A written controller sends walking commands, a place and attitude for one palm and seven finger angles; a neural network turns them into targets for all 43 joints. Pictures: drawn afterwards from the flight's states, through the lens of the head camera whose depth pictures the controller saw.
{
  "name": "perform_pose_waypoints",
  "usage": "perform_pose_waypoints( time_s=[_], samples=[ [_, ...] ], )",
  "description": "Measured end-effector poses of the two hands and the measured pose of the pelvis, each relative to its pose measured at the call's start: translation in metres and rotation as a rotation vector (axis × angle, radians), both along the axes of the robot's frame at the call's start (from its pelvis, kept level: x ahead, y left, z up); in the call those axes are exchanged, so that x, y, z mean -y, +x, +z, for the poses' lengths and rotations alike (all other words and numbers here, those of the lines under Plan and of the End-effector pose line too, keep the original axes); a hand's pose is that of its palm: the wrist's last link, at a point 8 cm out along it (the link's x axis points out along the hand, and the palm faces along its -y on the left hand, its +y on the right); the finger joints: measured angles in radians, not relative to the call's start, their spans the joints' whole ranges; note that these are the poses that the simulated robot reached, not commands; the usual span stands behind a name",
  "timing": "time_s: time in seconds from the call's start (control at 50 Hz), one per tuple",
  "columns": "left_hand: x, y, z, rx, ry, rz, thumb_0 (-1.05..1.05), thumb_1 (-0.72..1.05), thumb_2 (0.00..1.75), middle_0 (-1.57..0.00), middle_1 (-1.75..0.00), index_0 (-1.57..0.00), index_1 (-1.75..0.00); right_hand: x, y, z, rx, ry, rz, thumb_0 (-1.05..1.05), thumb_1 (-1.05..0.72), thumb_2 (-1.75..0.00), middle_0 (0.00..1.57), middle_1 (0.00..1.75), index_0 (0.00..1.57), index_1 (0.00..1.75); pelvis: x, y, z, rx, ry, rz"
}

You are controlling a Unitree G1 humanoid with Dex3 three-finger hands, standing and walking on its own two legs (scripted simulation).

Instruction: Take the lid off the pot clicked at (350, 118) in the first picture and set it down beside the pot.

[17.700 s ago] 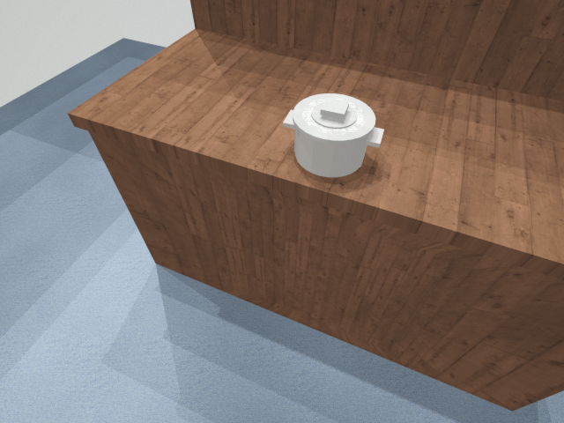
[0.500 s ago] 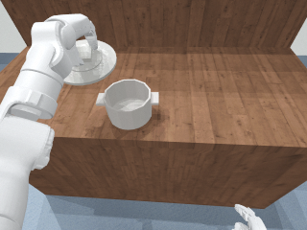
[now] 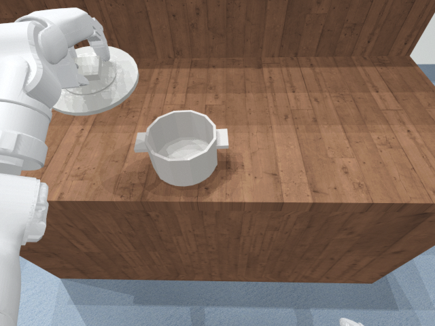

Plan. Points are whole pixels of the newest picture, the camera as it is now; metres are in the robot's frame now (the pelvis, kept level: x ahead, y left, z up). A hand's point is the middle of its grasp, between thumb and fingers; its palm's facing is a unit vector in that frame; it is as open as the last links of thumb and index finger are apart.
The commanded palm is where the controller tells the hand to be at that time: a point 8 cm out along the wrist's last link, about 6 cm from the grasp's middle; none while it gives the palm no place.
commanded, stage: move the lid sideways beside the pot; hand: left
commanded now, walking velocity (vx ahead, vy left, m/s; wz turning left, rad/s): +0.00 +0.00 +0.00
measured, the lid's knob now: (85, 68) +0.50 +0.21 +0.23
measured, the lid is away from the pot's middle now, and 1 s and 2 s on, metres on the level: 0.14 0.24 0.24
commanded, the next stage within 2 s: lower the lid onto the table in 0.92 s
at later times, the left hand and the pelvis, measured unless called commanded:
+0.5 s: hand (32, 79) +0.45 +0.28 +0.24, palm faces -0.24 -0.01 -0.97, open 8.9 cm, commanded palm +0.45 +0.27 +0.31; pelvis +0.00 +0.01 +0.00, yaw +2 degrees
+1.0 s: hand (17, 72) +0.46 +0.30 +0.24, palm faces -0.23 -0.01 -0.97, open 8.9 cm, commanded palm +0.46 +0.29 +0.31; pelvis +0.01 +0.01 +0.00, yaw +1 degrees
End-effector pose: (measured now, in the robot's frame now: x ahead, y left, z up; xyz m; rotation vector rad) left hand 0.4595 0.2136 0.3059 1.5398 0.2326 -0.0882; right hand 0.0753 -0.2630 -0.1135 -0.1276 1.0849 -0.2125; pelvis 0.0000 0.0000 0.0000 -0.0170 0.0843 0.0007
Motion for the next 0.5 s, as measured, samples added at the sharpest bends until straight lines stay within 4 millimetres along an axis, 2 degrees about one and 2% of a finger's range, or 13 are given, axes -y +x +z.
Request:
perform_pose_waypoints(
  time_s=[0.3, 0.4, 0.5],
  samples=[
    [-0.044, -0.015, -0.006, -0.021, 0.04, 0.081, 0.01, 0.06, 1.06, -0.59, -0.84, -0.58, -0.8, -0.016, 0.042, 0.01, 0.067, -0.003, 0.077, 0.01, -0.9, -0.9, 0.2, 0.3, 0.2, 0.3, -0.007, -0.002, -0.001, -0.008, -0.008, 0.027],
    [-0.056, -0.017, -0.007, -0.027, 0.036, 0.096, 0.01, 0.06, 1.06, -0.6, -0.84, -0.58, -0.8, -0.017, 0.041, 0.01, 0.054, -0.015, 0.083, 0.01, -0.9, -0.9, 0.2, 0.3, 0.2, 0.3, -0.007, -0.003, -0.001, -0.012, -0.01, 0.032],
    [-0.063, -0.014, -0.009, -0.044, 0.047, 0.106, 0.01, 0.06, 1.06, -0.6, -0.84, -0.58, -0.8, -0.014, 0.028, 0.008, 0.016, -0.027, 0.071, 0.01, -0.9, -0.9, 0.2, 0.3, 0.2, 0.3, -0.007, -0.003, -0.001, -0.017, -0.013, 0.035]
  ],
)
